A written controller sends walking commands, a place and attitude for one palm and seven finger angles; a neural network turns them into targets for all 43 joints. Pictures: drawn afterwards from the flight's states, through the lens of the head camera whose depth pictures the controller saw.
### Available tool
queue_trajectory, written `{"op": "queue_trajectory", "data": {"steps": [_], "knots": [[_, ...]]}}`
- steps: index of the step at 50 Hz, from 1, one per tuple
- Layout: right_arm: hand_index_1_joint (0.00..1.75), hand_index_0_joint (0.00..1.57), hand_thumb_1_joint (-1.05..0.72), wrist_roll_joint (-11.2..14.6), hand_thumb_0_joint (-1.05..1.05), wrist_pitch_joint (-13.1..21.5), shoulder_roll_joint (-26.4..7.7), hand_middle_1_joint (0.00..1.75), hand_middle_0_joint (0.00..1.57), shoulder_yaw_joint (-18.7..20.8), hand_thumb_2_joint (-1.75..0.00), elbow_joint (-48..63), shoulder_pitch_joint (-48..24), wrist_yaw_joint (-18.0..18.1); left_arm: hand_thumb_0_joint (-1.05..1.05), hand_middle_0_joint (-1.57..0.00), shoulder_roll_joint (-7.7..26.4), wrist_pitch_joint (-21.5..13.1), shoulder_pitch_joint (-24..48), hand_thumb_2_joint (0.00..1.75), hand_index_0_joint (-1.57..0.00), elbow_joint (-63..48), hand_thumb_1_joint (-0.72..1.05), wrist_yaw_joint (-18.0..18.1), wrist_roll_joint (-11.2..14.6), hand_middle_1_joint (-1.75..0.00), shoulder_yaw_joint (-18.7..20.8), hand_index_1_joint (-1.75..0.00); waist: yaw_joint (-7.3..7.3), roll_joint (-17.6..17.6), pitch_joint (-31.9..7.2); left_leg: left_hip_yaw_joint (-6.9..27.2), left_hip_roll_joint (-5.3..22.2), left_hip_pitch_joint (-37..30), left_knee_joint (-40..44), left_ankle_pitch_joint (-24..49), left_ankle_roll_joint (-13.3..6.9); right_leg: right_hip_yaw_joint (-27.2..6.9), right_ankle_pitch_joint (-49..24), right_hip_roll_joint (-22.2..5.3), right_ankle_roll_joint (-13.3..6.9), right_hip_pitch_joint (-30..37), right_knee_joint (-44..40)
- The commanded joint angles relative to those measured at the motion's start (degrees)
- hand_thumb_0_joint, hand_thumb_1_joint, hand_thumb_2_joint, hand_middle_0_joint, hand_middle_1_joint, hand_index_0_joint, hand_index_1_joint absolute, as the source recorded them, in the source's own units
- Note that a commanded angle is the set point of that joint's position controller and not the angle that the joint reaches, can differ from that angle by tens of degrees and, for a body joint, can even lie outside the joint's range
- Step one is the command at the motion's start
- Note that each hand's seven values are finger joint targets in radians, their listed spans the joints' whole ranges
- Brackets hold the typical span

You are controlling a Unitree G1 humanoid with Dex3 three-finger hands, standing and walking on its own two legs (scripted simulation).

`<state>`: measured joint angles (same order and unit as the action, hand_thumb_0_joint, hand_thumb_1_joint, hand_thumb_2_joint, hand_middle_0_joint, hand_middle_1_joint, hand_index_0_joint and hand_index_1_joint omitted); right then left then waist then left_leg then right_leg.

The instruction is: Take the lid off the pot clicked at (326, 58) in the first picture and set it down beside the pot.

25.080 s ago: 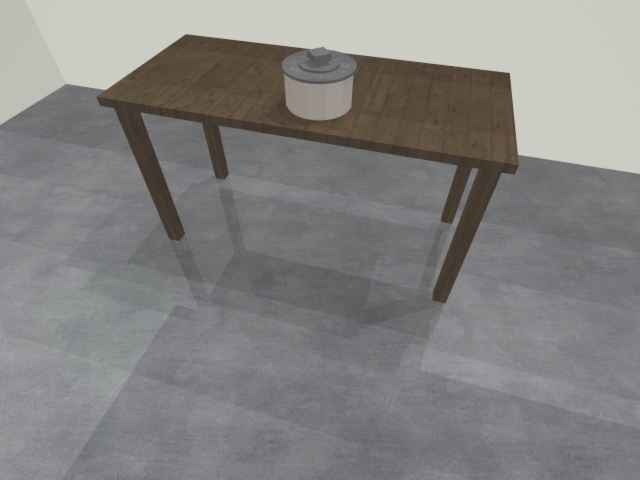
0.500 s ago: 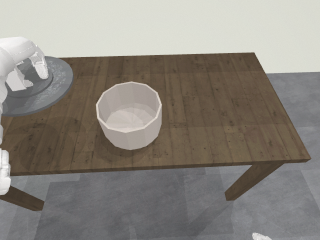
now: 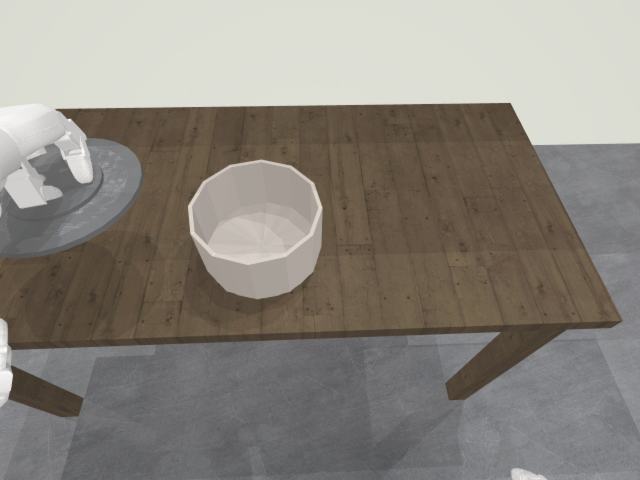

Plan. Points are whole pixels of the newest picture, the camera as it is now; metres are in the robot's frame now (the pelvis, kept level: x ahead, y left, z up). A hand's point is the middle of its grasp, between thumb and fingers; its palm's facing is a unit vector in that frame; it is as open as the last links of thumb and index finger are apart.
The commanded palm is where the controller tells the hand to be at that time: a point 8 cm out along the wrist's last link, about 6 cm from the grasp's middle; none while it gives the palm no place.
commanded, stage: lower the lid onto the table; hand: left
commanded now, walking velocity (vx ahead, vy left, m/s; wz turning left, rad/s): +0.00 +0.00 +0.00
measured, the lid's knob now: (45, 173) +0.46 +0.35 +0.11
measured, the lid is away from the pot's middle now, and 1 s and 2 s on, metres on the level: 0.25 0.24 0.24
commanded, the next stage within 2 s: none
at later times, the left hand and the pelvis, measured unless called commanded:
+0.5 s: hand (58, 191) +0.44 +0.33 +0.10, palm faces -0.41 -0.10 -0.91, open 6.4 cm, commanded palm +0.45 +0.33 +0.17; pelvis +0.00 +0.01 +0.00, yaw -1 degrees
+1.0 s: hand (77, 207) +0.44 +0.32 +0.07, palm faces -0.44 -0.08 -0.89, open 6.4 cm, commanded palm +0.47 +0.32 +0.13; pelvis +0.00 +0.01 -0.01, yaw -2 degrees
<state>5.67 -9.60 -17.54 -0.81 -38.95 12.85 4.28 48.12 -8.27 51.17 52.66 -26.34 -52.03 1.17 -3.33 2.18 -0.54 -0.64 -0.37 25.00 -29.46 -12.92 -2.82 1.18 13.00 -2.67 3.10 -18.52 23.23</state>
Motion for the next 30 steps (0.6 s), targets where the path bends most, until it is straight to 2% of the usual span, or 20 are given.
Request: {"op": "queue_trajectory", "data": {"steps": [1,4,6,7,11,12,13,14,16,17,18,20,21,23,24,25,27,29,30], "knots": [[0.3,0.2,-0.9,0.0,0.0,1.3,-10.0,0.3,0.2,3.4,-0.9,4.4,2.0,0.8,0.0,-0.73,19.7,0.2,29.9,1.18,-0.95,-10.4,0.49,3.2,0.1,-0.91,4.3,-1.03,-1.3,3.8,-22.2,0.0,0.6,-19.6,0.9,18.7,-2.3,3.1,-14.3,3.7,-4.8,-1.1,-0.9],[0.3,0.2,-0.9,-0.3,0.0,1.4,-9.6,0.3,0.2,3.5,-0.9,4.9,2.4,0.8,0.0,-0.73,21.0,-0.4,31.2,1.18,-0.95,-14.5,0.49,4.3,-1.2,-0.91,5.3,-1.03,-0.83,7.6,-26.1,0.9,0.7,-22.9,0.2,21.9,-2.1,3.2,-14.3,3.9,-5.0,-1.1,-0.3],[0.3,0.2,-0.9,-0.5,0.0,1.8,-9.7,0.3,0.2,3.5,-0.9,5.0,2.7,1.0,0.0,-0.73,21.5,-1.1,30.2,1.18,-0.95,-13.9,0.49,4.6,-1.2,-0.91,6.0,-1.03,-0.85,7.7,-27.5,1.1,0.7,-23.8,-0.2,24.3,-2.1,3.0,-15.0,3.9,-5.1,-1.2,-0.2],[0.3,0.2,-0.9,-0.6,0.0,1.6,-9.4,0.3,0.2,3.5,-0.9,4.6,3.3,1.0,0.0,-0.73,20.3,-0.9,29.3,1.18,-0.95,-11.8,0.49,4.7,-0.8,-0.91,5.6,-1.03,-1.18,6.8,-26.8,0.9,0.7,-23.0,-0.4,22.8,-2.2,3.1,-14.4,4.1,-4.8,-1.4,-0.1],[0.3,0.2,-0.9,-0.6,0.0,1.9,-9.9,0.3,0.2,3.5,-0.9,4.8,3.4,1.2,0.0,-0.73,23.4,-1.1,28.2,1.18,-0.95,-10.5,0.49,5.6,-0.9,-0.91,8.3,-1.03,-0.59,5.8,-26.8,0.8,0.5,-21.7,-0.1,22.3,-2.2,2.9,-15.1,3.8,-5.0,-0.8,0.2],[0.3,0.2,-0.9,-0.5,0.0,1.6,-9.6,0.3,0.2,3.3,-0.9,4.3,3.4,1.1,0.0,-0.73,20.7,-0.7,28.8,1.18,-0.95,-9.4,0.49,5.6,-1.1,-0.91,5.9,-1.03,-1.27,6.1,-24.7,0.7,0.6,-20.5,0.1,21.2,-2.1,3.2,-14.2,4.0,-5.0,-1.9,0.1],[0.3,0.2,-0.9,-0.3,0.0,1.7,-9.5,0.3,0.2,3.3,-0.9,4.1,3.6,1.1,0.0,-0.73,18.8,-0.3,28.0,1.18,-0.95,-8.0,0.49,5.7,-1.3,-0.91,4.5,-1.03,-1.33,5.9,-23.3,0.7,0.7,-20.3,0.2,19.7,-2.0,3.4,-12.7,4.1,-4.9,-3.3,-0.1],[0.3,0.2,-0.9,-0.3,0.0,1.9,-9.6,0.3,0.2,3.4,-0.9,3.9,3.8,1.0,0.0,-0.73,18.1,-0.1,28.4,1.18,-0.95,-7.8,0.49,5.6,-1.3,-0.91,3.7,-1.03,-1.48,5.3,-22.4,0.6,1.0,-19.8,0.3,18.6,-2.0,3.3,-12.0,4.1,-4.9,-3.7,-0.2],[0.3,0.2,-0.9,-0.4,0.0,2.0,-10.2,0.3,0.2,3.6,-0.9,4.6,3.9,1.0,0.0,-0.73,22.8,-0.6,26.8,1.18,-0.95,-8.3,0.49,6.2,-2.0,-0.91,7.4,-1.03,-0.54,5.1,-24.8,0.5,0.5,-19.6,-0.1,19.6,-2.1,2.7,-13.7,3.9,-5.2,-1.6,0.3],[0.3,0.2,-0.9,-0.6,0.0,1.7,-10.0,0.3,0.2,3.6,-0.9,4.7,4.0,1.0,0.0,-0.73,24.0,-0.8,27.8,1.18,-0.95,-10.2,0.49,6.4,-2.2,-0.91,8.6,-1.03,-0.43,6.0,-27.3,0.8,0.5,-20.4,-0.4,21.3,-2.1,2.7,-14.8,4.0,-5.1,-0.4,1.0],[0.3,0.2,-0.9,-0.6,0.0,1.7,-9.6,0.3,0.2,3.7,-0.9,5.2,3.9,1.1,0.0,-0.73,22.7,-1.1,28.1,1.18,-0.95,-11.7,0.49,6.5,-2.2,-0.91,7.7,-1.03,-0.51,6.9,-28.9,1.0,0.4,-22.0,-0.6,23.5,-2.1,2.8,-15.4,4.0,-5.1,-0.7,1.1],[0.3,0.2,-0.9,-0.5,0.0,1.8,-9.5,0.3,0.2,3.9,-0.9,4.6,4.2,1.1,0.0,-0.73,18.6,-0.9,26.0,1.18,-0.95,-8.5,0.49,6.1,-1.7,-0.91,5.0,-1.03,-1.33,5.9,-25.9,0.8,0.8,-21.6,-1.0,22.6,-2.1,3.1,-13.8,4.2,-4.8,-3.4,0.6],[0.3,0.2,-0.9,-0.5,0.0,1.9,-10.0,0.3,0.2,4.0,-0.9,4.5,4.3,1.1,0.0,-0.73,20.9,-1.4,26.0,1.18,-0.95,-9.2,0.49,6.1,-1.3,-0.91,6.9,-1.03,-0.99,5.5,-25.7,0.7,1.0,-21.4,-0.9,23.2,-2.1,2.9,-14.4,4.0,-4.9,-3.0,0.5],[0.3,0.2,-0.9,-0.6,0.0,1.5,-9.9,0.3,0.2,3.9,-0.9,4.6,4.8,1.2,0.0,-0.73,22.5,-1.3,25.6,1.18,-0.95,-8.9,0.49,6.4,-1.4,-0.91,8.2,-1.03,-0.83,4.7,-26.6,0.8,0.6,-20.8,-1.0,22.0,-2.3,2.9,-14.0,4.2,-4.8,-2.3,1.0],[0.3,0.2,-0.9,-0.6,0.0,1.5,-9.9,0.3,0.2,3.9,-0.9,4.6,4.4,1.2,0.0,-0.73,22.2,-1.5,27.1,1.18,-0.95,-11.1,0.49,6.5,-1.4,-0.91,7.8,-1.03,-0.95,7.0,-27.3,0.8,0.7,-21.8,-1.1,22.9,-2.1,2.8,-14.4,4.0,-4.9,-2.6,1.0],[0.3,0.2,-0.9,-0.6,0.0,1.6,-9.6,0.3,0.2,4.0,-0.9,4.6,4.8,1.3,0.0,-0.73,20.2,-1.6,26.7,1.18,-0.95,-10.7,0.49,6.5,-1.6,-0.91,6.3,-1.03,-1.31,6.7,-27.1,1.0,0.7,-22.4,-1.1,23.2,-2.1,3.1,-13.5,4.2,-4.9,-3.8,0.8],[0.3,0.2,-0.9,-0.7,0.0,1.7,-9.7,0.3,0.2,4.1,-0.9,4.1,4.8,1.2,0.0,-0.73,19.2,-1.8,26.9,1.18,-0.95,-10.9,0.49,6.6,-1.7,-0.91,5.5,-1.03,-1.61,8.1,-25.6,1.1,1.2,-22.9,-1.5,23.6,-2.0,3.1,-12.5,4.3,-4.9,-5.7,0.7],[0.3,0.2,-0.9,-0.6,0.0,1.8,-9.6,0.3,0.2,4.1,-0.9,3.9,5.1,1.3,0.0,-0.73,18.3,-1.8,26.2,1.18,-0.95,-10.2,0.49,6.8,-1.5,-0.91,5.1,-1.03,-1.66,7.2,-24.8,1.1,1.2,-22.5,-1.3,21.9,-2.0,3.3,-11.2,4.4,-4.9,-6.4,0.7],[0.3,0.2,-0.9,-0.6,0.0,1.7,-9.8,0.3,0.2,4.1,-0.9,4.0,5.5,1.4,0.0,-0.73,20.0,-1.9,24.8,1.18,-0.95,-9.2,0.49,7.2,-1.4,-0.91,6.8,-1.03,-1.26,6.2,-25.2,1.2,0.9,-21.8,-1.2,20.5,-2.0,3.2,-10.8,4.5,-5.0,-5.8,0.8]]}}
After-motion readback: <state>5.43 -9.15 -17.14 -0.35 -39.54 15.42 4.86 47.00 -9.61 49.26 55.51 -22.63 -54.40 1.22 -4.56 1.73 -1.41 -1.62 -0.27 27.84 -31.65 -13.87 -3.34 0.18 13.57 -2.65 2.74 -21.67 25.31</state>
